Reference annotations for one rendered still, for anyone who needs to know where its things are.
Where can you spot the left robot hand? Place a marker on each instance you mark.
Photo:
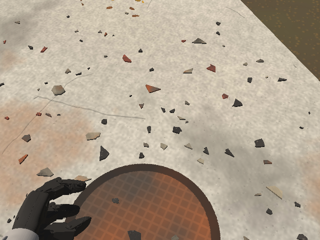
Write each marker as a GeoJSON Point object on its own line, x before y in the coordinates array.
{"type": "Point", "coordinates": [37, 213]}

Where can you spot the left robot forearm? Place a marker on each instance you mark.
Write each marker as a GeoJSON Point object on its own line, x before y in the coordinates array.
{"type": "Point", "coordinates": [20, 234]}

